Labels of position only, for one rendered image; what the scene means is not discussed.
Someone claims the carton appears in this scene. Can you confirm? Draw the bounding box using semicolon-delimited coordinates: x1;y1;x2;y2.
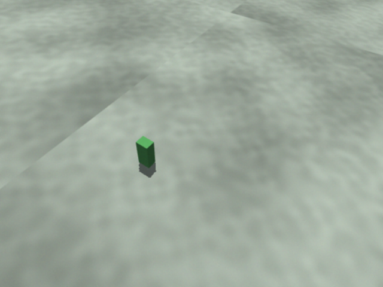
136;136;155;168

